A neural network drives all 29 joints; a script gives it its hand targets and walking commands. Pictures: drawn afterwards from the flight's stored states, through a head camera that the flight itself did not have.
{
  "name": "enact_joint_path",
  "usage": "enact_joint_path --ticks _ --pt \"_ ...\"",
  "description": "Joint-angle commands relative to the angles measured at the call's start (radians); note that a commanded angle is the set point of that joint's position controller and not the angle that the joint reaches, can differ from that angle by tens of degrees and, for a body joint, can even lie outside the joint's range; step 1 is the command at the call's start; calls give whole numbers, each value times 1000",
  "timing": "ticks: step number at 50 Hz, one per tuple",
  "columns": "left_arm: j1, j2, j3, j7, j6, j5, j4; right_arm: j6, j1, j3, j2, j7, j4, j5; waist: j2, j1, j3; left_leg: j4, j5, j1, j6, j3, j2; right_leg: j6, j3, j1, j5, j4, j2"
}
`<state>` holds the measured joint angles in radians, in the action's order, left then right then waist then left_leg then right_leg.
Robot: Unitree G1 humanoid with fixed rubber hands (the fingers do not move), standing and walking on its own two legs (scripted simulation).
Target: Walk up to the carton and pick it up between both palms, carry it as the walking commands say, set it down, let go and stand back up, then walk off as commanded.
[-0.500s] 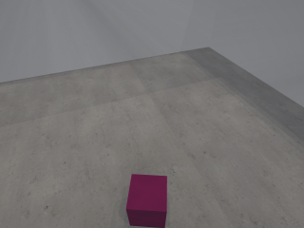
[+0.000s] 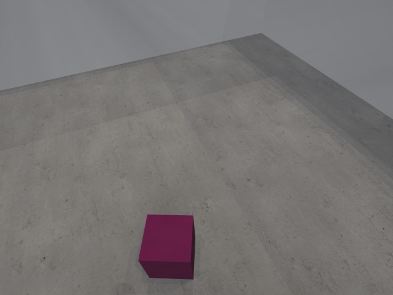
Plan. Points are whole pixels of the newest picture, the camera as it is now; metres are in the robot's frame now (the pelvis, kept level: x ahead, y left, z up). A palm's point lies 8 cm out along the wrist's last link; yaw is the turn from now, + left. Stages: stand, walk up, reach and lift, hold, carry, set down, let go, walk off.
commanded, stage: walk off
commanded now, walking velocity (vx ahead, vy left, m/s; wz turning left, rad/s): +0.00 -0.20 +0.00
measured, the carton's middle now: (170, 247) +0.47 +0.17 -0.65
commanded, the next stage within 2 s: none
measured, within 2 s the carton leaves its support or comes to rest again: neither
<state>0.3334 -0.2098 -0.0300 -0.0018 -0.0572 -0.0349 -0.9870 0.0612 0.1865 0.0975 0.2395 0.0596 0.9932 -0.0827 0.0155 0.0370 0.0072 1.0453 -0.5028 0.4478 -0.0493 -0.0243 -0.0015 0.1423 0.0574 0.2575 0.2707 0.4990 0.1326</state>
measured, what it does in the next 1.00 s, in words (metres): steps to the right: left foot, then right foot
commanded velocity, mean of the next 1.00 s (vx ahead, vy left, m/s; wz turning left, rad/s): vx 0.00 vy -0.20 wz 0.00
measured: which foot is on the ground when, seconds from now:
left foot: up 0.00-0.28, down 0.30-0.64, up 0.66-1.00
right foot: down 0.00-0.32, up 0.34-0.60, down 0.62-1.00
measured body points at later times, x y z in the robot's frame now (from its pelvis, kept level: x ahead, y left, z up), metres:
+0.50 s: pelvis +0.02 -0.02 -0.01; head +0.02 -0.01 +0.44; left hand +0.09 +0.24 -0.16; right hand +0.02 -0.28 -0.15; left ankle -0.04 +0.14 -0.74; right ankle -0.03 -0.13 -0.70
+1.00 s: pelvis +0.03 -0.12 +0.00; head +0.05 -0.12 +0.45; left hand +0.05 +0.13 -0.15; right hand +0.06 -0.39 -0.15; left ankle -0.03 +0.03 -0.68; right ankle +0.01 -0.18 -0.74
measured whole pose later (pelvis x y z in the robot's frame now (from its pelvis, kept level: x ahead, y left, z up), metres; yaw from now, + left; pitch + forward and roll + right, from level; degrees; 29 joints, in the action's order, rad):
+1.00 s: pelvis +0.03 -0.12 +0.00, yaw -4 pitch +3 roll +1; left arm 0.29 -0.19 -0.05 0.00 -0.04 -0.04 -0.98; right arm 0.04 0.20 0.10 0.22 0.09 1.03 -0.08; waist 0.01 0.03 0.00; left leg 0.97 -0.56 0.41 -0.08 0.00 0.03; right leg 0.09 0.02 0.30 0.30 0.55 0.08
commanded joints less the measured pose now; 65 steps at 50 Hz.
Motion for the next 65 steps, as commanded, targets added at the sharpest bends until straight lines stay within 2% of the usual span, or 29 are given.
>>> enact_joint_path --ticks 1,7,11,12,13,14,16,17,18,20,23,26,28,29,30,31,33,35,38,44,48,51,52,53,54,56,58,61,65 --pt "28 -154 -26 36 5 -9 51 -15 18 -15 109 44 -30 96 66 -16 -12 -143 -6 45 23 72 34 3 218 -157 -551 -174 -299" --pt "51 -144 -32 26 -4 -9 37 -31 43 -10 87 51 -34 83 65 -12 28 -296 17 -20 42 52 60 -13 256 -177 -594 -150 -305" --pt "-31 -178 -49 16 0 5 52 -55 158 -9 88 55 13 92 -1 -90 90 -617 319 -310 68 -36 104 -57 183 -54 -567 -12 -219" --pt "-90 -142 -40 17 6 5 71 -62 214 7 128 61 25 100 -77 -110 101 -683 472 -419 102 -180 199 -101 112 35 -486 136 -136" --pt "-131 -140 -50 19 12 -1 102 -64 233 18 220 68 27 119 -302 -120 50 -691 886 -509 203 -422 387 -140 21 295 101 303 -7" --pt "-121 -149 -58 13 12 -16 103 -59 196 13 197 64 15 123 -253 -94 22 -680 1029 -453 286 -452 480 -137 22 324 316 525 -54" --pt "-84 -119 -52 -6 2 -34 95 -48 170 -3 125 61 21 127 -100 -32 -26 -707 913 -293 283 -337 453 -149 54 224 213 616 -117" --pt "-74 -140 -66 -10 -2 -17 88 -52 107 -5 120 55 0 122 -99 -22 -63 -700 810 -294 274 -291 414 -169 55 275 214 564 -101" --pt "-34 -137 -66 -15 -12 -6 69 -62 7 19 198 53 -27 130 -218 13 -81 -705 753 -266 275 -302 414 -199 78 253 222 546 -139" --pt "-98 -122 -61 -10 -14 -12 82 -60 45 7 150 37 -19 135 -140 -17 -163 -706 756 -200 258 -274 364 -218 17 265 243 492 -124" --pt "-150 -98 -56 -16 -21 -4 99 -59 153 9 147 25 3 138 -200 -65 -170 -706 815 -178 243 -273 370 -221 -32 200 236 389 -139" --pt "-138 -78 -46 -8 -4 11 84 -46 111 29 208 30 -17 139 -271 -56 -120 -643 835 -211 167 -170 312 -196 -71 80 189 137 -154" --pt "-18 -126 -68 1 21 12 37 -37 154 36 204 22 7 130 -177 -20 -59 -515 758 -159 112 -165 257 -188 -89 -130 -39 -142 -141" --pt "1 -186 -83 2 32 -2 21 -43 208 38 183 16 -7 118 11 -30 32 -344 585 -88 49 -68 161 -168 39 -282 -347 -137 -235" --pt "48 -264 -100 4 37 4 10 -52 226 21 91 15 -11 115 346 -24 130 -100 -85 23 -20 44 14 -76 260 -374 -878 -108 -460" --pt "75 -224 -81 8 37 23 12 -34 146 25 87 27 -10 113 245 17 159 92 -233 -29 -10 -2 -7 9 173 -262 -989 -33 -445" --pt "13 -129 -44 11 41 8 15 -24 36 17 58 26 -40 104 215 4 44 194 -142 60 16 1 24 1 104 -154 -742 -82 -367" --pt "-31 -125 -40 21 36 9 49 -16 143 14 48 20 2 111 243 -15 23 238 -75 65 8 4 13 -12 56 -133 -758 -92 -348" --pt "-70 -145 -54 36 24 -8 53 -16 101 13 66 14 -5 118 191 -24 45 100 -35 99 14 77 24 -3 68 -193 -532 -122 -300" --pt "-28 -150 -46 44 17 -17 51 -14 99 -16 35 33 0 113 151 -23 20 -120 -75 29 3 117 31 77 96 -130 -452 -130 -312" --pt "-28 -123 -30 31 16 -12 57 -19 119 -16 45 38 19 100 125 -44 12 -298 17 -105 21 126 29 66 142 -43 -413 -123 -314" --pt "-48 -136 -41 34 9 11 61 -39 255 -12 49 50 66 107 -22 -114 10 -656 397 -316 11 37 102 -63 107 26 -276 -9 -260" --pt "-93 -120 -46 29 13 16 99 -45 273 11 162 54 61 123 -202 -117 20 -697 575 -340 85 -211 285 -119 6 127 -202 179 -138" --pt "-113 -124 -54 27 8 0 120 -49 230 7 200 53 32 136 -327 -105 -29 -719 869 -372 190 -421 438 -147 -36 304 253 353 -80" --pt "-87 -102 -58 29 -2 -18 109 -48 219 1 159 53 40 131 -236 -81 -20 -719 950 -310 253 -421 477 -128 17 265 274 517 -113" --pt "-39 -126 -65 12 -6 -16 92 -55 131 -10 110 50 30 125 -74 -7 -70 -722 777 -250 219 -313 413 -142 37 236 182 560 -142" --pt "-44 -82 -58 -1 -11 -18 83 -61 80 1 111 48 2 132 -181 -16 -91 -719 786 -291 248 -320 387 -197 18 295 183 519 -166" --pt "-135 -79 -47 8 -15 -13 114 -74 201 8 114 33 38 142 -240 -73 -157 -712 891 -219 243 -269 393 -206 -26 257 208 455 -175" --pt "-149 -91 -54 7 -8 11 91 -68 181 18 130 29 17 136 -278 -71 -101 -650 983 -276 196 -217 350 -203 -60 156 215 257 -172"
